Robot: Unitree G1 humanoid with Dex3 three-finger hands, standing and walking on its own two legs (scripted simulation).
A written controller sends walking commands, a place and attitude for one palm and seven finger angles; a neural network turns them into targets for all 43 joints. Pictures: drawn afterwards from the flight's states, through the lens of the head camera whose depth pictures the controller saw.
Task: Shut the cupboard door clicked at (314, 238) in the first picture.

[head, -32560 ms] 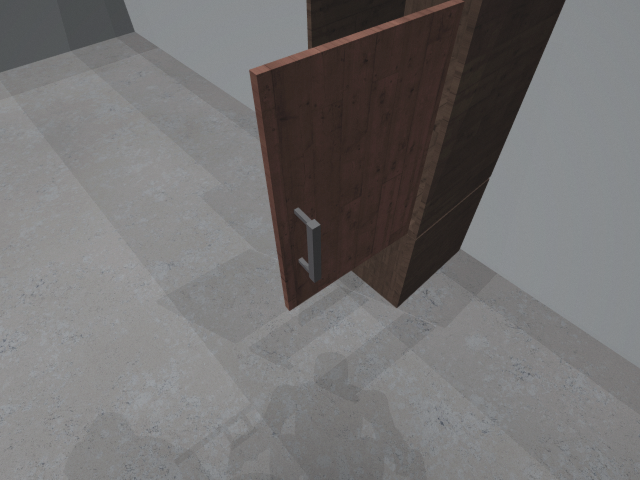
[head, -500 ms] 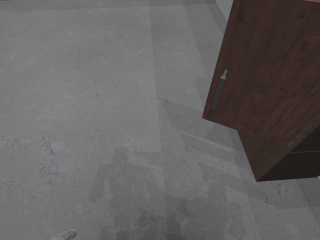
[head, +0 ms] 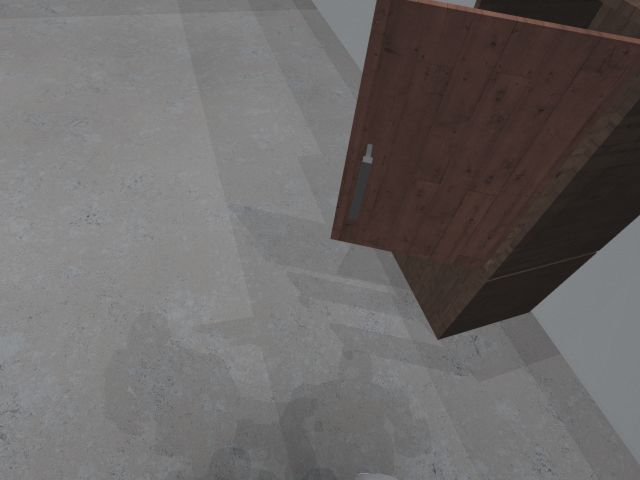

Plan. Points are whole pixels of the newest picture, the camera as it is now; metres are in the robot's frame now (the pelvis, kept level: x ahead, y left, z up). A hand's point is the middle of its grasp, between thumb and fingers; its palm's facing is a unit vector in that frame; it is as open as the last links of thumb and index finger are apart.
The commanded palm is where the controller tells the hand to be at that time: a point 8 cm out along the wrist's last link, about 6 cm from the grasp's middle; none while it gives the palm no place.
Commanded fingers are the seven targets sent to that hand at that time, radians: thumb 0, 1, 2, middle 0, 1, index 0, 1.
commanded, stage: turn to face it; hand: left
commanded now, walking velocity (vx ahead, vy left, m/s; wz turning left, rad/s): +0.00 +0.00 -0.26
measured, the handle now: (361, 183) +0.69 -0.05 -0.10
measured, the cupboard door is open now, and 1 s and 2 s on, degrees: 61 61 61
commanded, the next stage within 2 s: take the last steps up to it in 0.10 s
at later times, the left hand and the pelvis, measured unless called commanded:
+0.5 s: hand out of the picture +0.11 +0.14 -0.16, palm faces -0.11 -0.97 -0.21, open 7.4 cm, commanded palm none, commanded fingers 0.00 0.90 0.90 -0.20 -0.30 -0.20 -0.30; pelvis +0.04 -0.04 +0.01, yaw -7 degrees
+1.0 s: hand (272, 371) +0.29 +0.08 -0.16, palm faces -0.23 -0.95 -0.22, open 7.4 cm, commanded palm none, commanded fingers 0.00 0.90 0.90 -0.20 -0.30 -0.20 -0.30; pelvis +0.17 -0.10 +0.00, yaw -13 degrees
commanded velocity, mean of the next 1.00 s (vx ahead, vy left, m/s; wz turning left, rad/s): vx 0.19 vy -0.10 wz -0.14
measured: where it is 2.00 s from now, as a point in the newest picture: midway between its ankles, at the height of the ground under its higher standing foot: outside the picture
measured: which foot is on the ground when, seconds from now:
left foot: down 0.00-0.30, up 0.32-0.64, down 0.66-1.00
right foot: up 0.00-0.28, down 0.30-0.66, up 0.68-1.00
